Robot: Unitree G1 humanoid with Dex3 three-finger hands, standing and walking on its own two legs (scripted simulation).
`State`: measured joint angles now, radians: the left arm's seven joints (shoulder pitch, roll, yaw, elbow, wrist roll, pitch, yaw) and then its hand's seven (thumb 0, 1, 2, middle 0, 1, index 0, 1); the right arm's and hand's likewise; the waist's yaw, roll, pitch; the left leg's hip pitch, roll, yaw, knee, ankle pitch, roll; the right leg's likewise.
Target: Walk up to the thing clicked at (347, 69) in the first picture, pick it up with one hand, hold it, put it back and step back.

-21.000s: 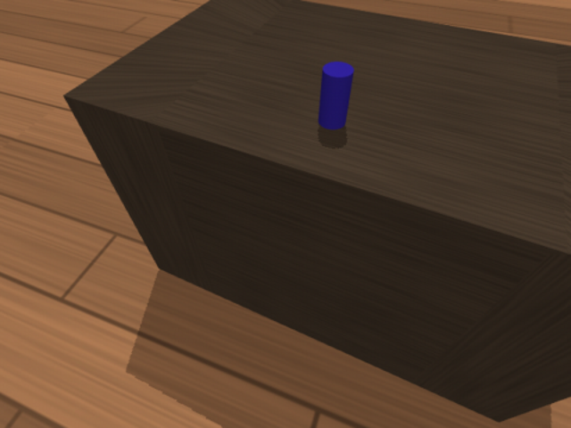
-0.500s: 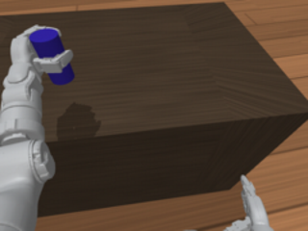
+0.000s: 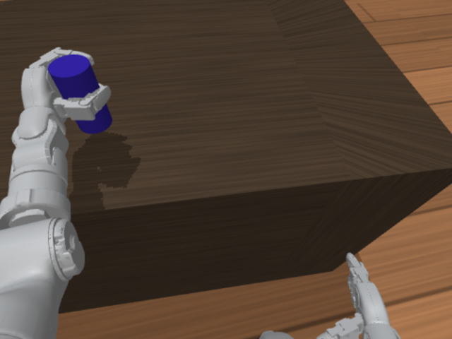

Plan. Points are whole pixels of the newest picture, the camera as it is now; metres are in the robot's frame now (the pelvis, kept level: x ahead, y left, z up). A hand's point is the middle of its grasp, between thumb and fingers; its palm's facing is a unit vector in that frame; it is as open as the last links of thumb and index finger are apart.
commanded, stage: lower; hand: left
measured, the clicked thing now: (83, 96) +0.50 +0.20 +0.15
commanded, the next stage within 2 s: loosen in 0.76 s
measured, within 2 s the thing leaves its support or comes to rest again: rests again in 0.68 s
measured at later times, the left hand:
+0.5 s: hand (88, 99) +0.50 +0.20 +0.14, palm faces +0.16 -0.99 +0.02, open 8.5 cm
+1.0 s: hand (94, 106) +0.51 +0.20 +0.12, palm faces +0.15 -0.99 +0.03, open 8.5 cm
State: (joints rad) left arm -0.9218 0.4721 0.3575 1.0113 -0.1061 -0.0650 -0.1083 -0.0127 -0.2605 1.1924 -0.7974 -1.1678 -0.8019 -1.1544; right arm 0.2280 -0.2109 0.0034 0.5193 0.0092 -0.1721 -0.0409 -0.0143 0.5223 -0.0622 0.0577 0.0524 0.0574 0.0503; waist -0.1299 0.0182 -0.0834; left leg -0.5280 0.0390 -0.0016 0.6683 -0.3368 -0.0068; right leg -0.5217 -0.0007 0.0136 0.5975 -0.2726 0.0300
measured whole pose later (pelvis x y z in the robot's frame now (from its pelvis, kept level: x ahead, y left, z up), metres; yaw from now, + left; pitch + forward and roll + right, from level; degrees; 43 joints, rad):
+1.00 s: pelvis -0.02 +0.00 -0.03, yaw +0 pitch +17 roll -2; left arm -0.99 0.51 0.39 1.12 -0.08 -0.17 -0.08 -0.01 -0.23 1.12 -0.83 -1.10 -0.83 -1.09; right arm 0.29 -0.21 0.00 0.30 -0.02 -0.08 -0.02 -0.01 0.51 -0.06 0.06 0.05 0.06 0.05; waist -0.17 0.02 -0.12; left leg -0.78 0.05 -0.01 0.90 -0.42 0.00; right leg -0.77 0.01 0.01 0.82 -0.34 0.03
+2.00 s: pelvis +0.00 +0.00 -0.01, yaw +0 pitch +10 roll -2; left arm -0.98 0.67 0.37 1.02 -0.06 0.07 -0.21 -0.02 -0.61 0.03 -0.06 -0.05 -0.07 -0.04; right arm 0.33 -0.24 -0.02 0.38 0.04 -0.06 -0.05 -0.01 0.52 -0.06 0.06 0.05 0.06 0.05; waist -0.09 0.05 -0.15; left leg -0.55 0.04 0.00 0.76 -0.39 0.00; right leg -0.55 0.00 0.02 0.69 -0.32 0.03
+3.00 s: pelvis -0.03 -0.02 +0.00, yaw +3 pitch -3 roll +0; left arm 0.54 0.36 0.34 -0.51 -0.07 -0.24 0.01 -0.02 -0.56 0.03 -0.08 -0.07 -0.08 -0.06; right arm 0.32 -0.22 -0.16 0.48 0.03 -0.12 -0.06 -0.01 0.48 -0.07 0.06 0.06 0.06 0.05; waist 0.06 0.06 -0.01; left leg -0.27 0.01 -0.04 0.61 -0.30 -0.02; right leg -0.27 -0.03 -0.03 0.61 -0.29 0.02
